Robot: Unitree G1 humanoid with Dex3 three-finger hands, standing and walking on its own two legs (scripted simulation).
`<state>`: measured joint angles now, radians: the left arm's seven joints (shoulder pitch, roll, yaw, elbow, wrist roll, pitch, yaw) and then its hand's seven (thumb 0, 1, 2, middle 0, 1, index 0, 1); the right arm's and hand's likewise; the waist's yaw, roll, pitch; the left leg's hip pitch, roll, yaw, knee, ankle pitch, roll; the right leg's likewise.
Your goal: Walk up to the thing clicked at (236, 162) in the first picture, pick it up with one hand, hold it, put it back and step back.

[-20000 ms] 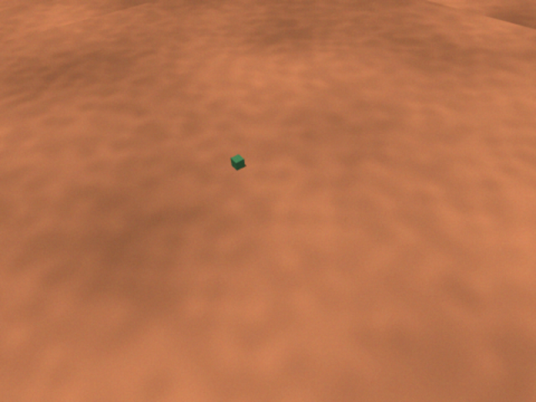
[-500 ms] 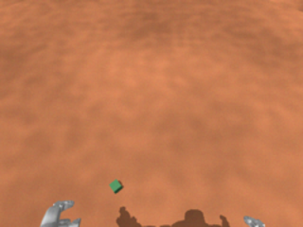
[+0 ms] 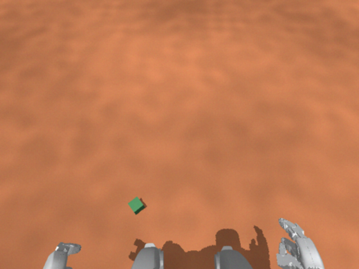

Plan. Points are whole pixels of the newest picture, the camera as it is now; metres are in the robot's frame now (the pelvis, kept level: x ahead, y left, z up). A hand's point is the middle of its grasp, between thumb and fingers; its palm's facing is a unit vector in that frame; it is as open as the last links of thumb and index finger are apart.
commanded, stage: rise first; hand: left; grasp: from above
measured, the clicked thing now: (136, 205) +0.42 +0.24 -0.66
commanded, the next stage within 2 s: none
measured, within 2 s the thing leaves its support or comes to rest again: neither
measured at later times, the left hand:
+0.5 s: hand (98, 244) +0.22 +0.29 -0.32, palm faces -0.30 -0.40 -0.86, open 13.2 cm
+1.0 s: hand (114, 224) +0.30 +0.28 -0.46, palm faces -0.27 -0.31 -0.91, open 12.1 cm
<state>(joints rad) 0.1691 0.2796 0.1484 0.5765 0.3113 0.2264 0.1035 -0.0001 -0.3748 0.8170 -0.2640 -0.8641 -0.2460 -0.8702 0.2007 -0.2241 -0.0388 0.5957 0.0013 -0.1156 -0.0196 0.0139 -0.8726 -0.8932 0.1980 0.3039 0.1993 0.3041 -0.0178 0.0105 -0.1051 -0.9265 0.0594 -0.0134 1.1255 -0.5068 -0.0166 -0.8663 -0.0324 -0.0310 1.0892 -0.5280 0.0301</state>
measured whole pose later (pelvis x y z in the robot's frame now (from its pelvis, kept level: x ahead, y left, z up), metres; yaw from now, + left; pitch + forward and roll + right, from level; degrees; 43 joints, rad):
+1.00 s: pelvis -0.09 +0.00 -0.30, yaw -5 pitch +34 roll -5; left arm -0.75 0.47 0.22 1.35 0.79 0.23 0.55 0.00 -0.22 0.76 -0.42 -0.73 -0.40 -0.73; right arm 0.10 -0.22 -0.02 0.87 -0.12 -0.20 0.11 0.01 -0.89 -0.90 0.20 0.30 0.20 0.30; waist -0.12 0.02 -0.14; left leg -2.15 0.07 -0.11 2.20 -0.64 -0.02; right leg -2.08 0.01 -0.03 2.16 -0.67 0.03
